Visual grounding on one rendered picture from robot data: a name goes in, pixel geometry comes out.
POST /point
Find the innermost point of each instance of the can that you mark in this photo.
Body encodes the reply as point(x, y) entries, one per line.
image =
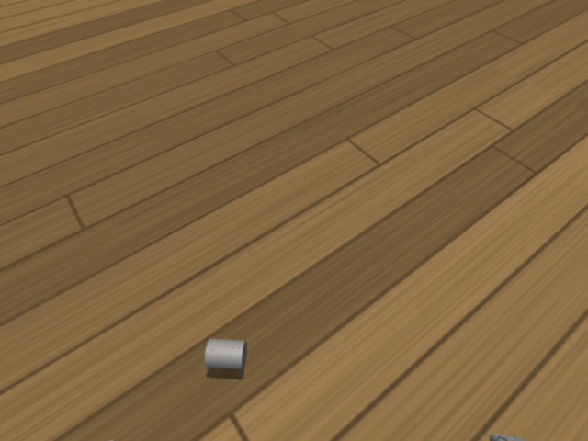
point(225, 353)

